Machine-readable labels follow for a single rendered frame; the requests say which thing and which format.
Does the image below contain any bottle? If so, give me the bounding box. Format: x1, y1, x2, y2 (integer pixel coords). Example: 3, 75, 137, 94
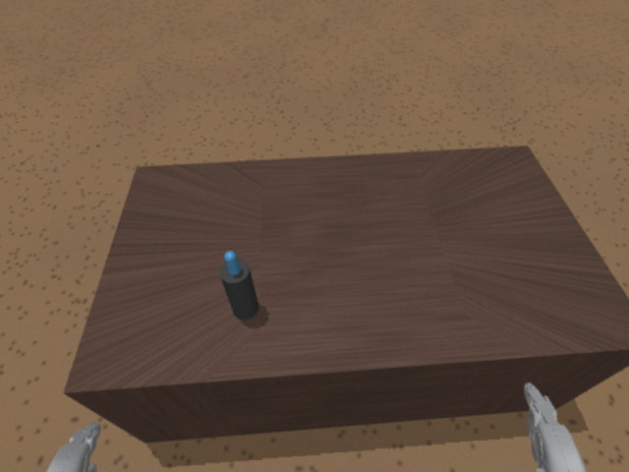
219, 251, 258, 320

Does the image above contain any left robot hand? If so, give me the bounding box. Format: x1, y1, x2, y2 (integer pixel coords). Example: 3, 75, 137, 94
46, 422, 100, 472

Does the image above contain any right robot hand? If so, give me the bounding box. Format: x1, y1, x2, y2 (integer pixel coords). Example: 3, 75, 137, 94
524, 383, 587, 472

